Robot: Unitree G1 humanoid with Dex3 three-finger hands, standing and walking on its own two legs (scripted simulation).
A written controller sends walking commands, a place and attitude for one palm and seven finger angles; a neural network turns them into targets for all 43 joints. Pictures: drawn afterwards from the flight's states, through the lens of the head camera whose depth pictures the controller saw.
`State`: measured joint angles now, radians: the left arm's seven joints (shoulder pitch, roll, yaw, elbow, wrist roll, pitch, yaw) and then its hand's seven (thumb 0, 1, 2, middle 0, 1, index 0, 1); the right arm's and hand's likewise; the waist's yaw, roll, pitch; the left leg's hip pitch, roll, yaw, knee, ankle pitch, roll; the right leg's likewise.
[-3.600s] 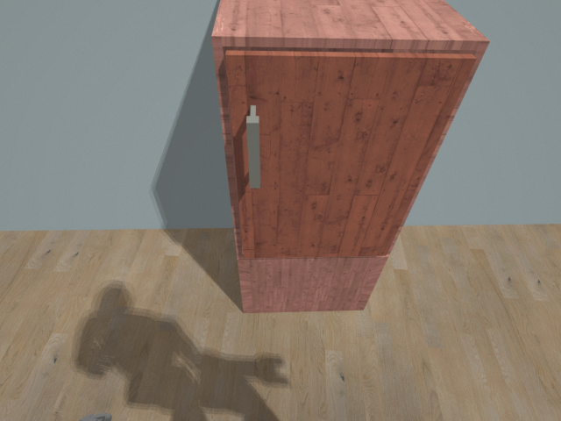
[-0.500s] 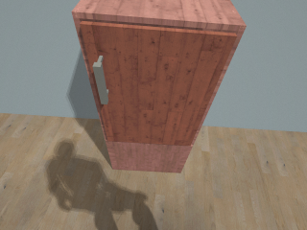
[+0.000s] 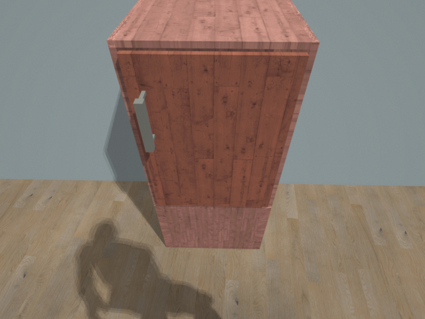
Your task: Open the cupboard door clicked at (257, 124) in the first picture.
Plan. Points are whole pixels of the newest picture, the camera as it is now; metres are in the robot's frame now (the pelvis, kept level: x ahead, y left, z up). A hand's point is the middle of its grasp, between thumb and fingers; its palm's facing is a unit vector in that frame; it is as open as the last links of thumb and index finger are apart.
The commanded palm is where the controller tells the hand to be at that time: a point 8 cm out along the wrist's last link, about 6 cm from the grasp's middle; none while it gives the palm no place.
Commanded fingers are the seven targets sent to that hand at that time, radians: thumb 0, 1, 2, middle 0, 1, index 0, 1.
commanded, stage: come to a stop and stand still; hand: left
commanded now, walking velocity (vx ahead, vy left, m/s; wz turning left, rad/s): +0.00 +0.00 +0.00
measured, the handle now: (146, 122) +0.56 +0.21 +0.06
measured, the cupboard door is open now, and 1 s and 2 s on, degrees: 0 0 0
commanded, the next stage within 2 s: look again from close up in 0.80 s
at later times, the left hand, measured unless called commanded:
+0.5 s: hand out of the picture -0.01 +0.13 -0.17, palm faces +0.04 -0.98 -0.17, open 7.3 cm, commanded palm none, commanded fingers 0.00 0.90 0.90 -0.20 -0.30 -0.20 -0.30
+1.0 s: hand out of the picture +0.00 +0.12 -0.17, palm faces +0.06 -0.99 -0.15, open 7.3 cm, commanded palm none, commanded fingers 0.00 0.90 0.90 -0.20 -0.30 -0.20 -0.30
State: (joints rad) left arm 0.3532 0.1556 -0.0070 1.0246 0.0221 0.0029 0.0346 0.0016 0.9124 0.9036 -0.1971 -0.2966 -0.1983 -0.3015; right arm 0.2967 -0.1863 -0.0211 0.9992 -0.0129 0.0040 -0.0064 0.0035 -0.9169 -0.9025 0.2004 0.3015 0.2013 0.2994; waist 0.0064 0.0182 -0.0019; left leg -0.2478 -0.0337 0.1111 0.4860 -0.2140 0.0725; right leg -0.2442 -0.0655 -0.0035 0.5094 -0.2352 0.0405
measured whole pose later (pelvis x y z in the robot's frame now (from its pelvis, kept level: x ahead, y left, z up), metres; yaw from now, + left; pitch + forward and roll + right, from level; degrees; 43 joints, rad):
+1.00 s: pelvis +0.01 -0.03 +0.01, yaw +1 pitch -1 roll +0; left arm 0.33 0.11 0.00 1.10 0.01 -0.02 0.04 0.00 0.92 0.90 -0.20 -0.30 -0.20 -0.30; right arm 0.30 -0.12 0.00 1.13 -0.01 -0.02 -0.03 0.01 -0.92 -0.90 0.20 0.30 0.20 0.30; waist 0.00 -0.01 0.03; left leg -0.21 0.01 0.07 0.43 -0.19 0.02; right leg -0.20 -0.02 -0.04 0.44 -0.22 0.00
